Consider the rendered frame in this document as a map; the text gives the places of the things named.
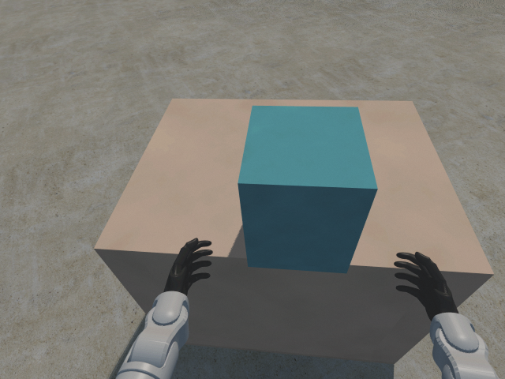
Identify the robot left forearm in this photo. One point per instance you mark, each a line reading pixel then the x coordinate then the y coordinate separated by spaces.
pixel 154 354

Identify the robot right forearm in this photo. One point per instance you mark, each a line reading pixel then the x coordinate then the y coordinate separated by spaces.
pixel 458 351

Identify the pedestal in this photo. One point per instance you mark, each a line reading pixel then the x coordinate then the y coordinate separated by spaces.
pixel 186 186

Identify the robot left hand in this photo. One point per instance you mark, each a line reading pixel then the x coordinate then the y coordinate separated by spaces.
pixel 180 278

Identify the carton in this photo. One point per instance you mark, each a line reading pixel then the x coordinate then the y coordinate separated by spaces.
pixel 306 187

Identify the robot right hand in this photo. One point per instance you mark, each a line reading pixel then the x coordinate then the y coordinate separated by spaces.
pixel 434 294

